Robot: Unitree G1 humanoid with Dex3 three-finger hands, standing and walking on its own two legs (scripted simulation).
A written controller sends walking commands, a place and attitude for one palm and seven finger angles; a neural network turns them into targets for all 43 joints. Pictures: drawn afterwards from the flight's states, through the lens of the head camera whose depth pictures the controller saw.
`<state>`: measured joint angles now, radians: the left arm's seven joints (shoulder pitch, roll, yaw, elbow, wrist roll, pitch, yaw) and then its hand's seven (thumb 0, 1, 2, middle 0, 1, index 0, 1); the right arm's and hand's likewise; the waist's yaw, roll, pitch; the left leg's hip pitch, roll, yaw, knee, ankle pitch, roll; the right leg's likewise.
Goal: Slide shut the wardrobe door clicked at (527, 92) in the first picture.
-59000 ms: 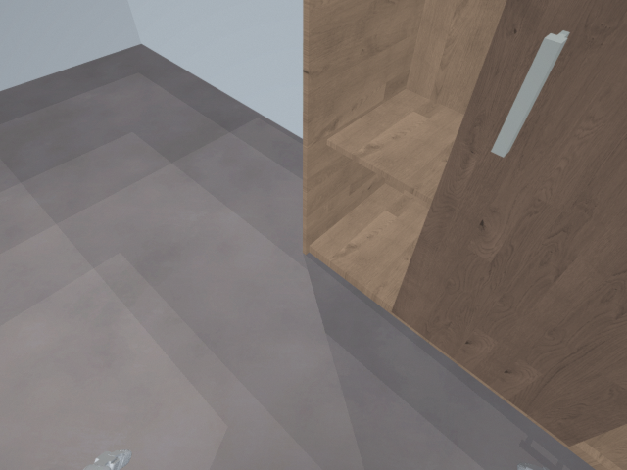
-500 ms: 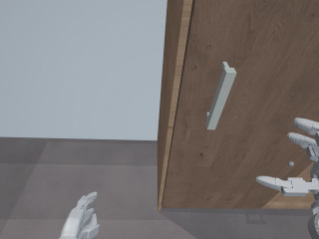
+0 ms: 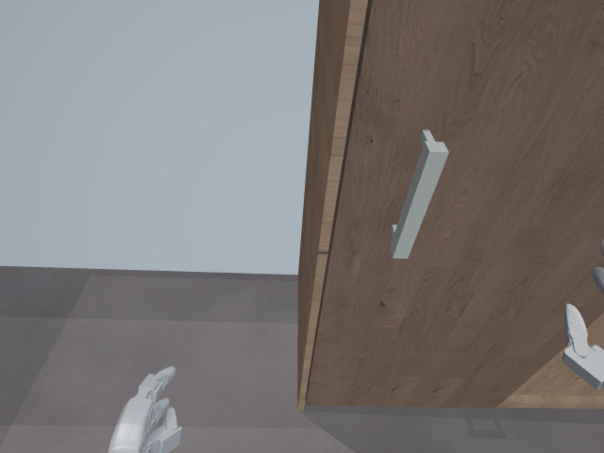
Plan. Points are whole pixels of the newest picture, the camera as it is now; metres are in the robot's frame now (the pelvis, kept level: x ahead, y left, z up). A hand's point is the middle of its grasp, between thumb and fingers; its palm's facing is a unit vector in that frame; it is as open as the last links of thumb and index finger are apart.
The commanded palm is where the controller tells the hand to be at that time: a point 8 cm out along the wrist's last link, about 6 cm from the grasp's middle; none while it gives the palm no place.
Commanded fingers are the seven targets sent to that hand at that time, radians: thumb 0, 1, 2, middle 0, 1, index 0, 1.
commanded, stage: draw the hand back to the body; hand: right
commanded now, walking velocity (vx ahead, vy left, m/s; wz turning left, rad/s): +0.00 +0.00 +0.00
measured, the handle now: (412, 197) +0.42 -0.16 +0.15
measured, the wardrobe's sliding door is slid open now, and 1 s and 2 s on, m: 0.00 0.00 0.00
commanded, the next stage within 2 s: step back with the hand held close in 0.34 s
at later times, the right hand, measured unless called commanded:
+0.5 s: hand (586, 338) +0.19 -0.27 +0.17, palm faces +0.46 +0.80 -0.38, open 7.4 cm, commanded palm +0.14 -0.30 +0.18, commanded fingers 0.00 -0.90 -0.90 0.20 0.30 0.20 0.30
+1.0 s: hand out of the picture +0.16 -0.29 +0.17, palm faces +0.42 +0.76 -0.49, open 7.4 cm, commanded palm +0.10 -0.32 +0.18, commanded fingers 0.00 -0.90 -0.90 0.20 0.30 0.20 0.30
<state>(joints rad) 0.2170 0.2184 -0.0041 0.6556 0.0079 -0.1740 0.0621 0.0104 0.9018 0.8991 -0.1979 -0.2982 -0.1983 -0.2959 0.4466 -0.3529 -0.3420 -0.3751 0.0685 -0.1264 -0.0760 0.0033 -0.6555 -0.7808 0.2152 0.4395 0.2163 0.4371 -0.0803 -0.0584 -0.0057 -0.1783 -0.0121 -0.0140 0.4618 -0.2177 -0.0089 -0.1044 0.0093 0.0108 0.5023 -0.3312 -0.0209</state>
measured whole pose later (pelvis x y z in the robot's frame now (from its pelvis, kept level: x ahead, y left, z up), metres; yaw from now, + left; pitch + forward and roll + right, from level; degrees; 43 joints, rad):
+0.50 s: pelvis +0.00 +0.00 +0.00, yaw +0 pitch -4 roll +1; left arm 0.22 0.21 -0.01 0.66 0.01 -0.15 0.06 0.01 0.90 0.90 -0.20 -0.30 -0.20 -0.30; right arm 0.42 -0.36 -0.36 -0.38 0.06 -0.12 -0.08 0.01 -0.89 -0.90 0.21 0.30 0.21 0.30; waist -0.08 -0.05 0.00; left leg -0.17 -0.01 -0.02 0.44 -0.21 -0.02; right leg -0.10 0.01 0.01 0.49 -0.33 -0.03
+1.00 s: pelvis -0.05 -0.02 -0.01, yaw +2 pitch -1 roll +0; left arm 0.22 0.22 0.01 0.57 0.00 -0.07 0.08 0.01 0.90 0.90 -0.20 -0.30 -0.20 -0.30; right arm 0.48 -0.41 -0.45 -0.43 0.01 -0.24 -0.11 0.01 -0.89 -0.90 0.21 0.30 0.21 0.30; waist -0.02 0.00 0.01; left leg -0.37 0.02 -0.08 0.52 -0.14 -0.05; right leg -0.29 0.04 -0.05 0.58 -0.28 -0.06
